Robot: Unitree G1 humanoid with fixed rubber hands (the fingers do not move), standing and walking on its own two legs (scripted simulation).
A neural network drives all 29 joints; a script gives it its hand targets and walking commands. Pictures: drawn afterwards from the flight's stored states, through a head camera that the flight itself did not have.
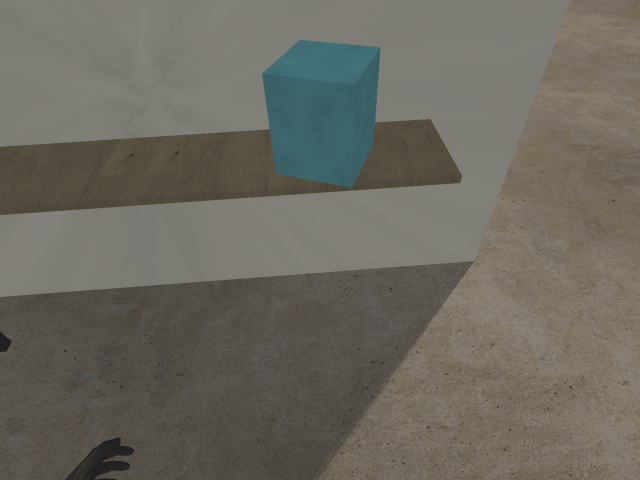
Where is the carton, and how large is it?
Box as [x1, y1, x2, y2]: [262, 40, 380, 187]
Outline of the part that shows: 299,40 262,73 276,173 351,187 373,143 380,47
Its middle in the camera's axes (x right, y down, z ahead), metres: +0.01 -0.31 +0.93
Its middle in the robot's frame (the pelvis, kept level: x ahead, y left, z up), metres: +0.91 +0.00 +0.03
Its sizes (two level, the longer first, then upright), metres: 0.210 0.200 0.250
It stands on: a table, 0.67 m high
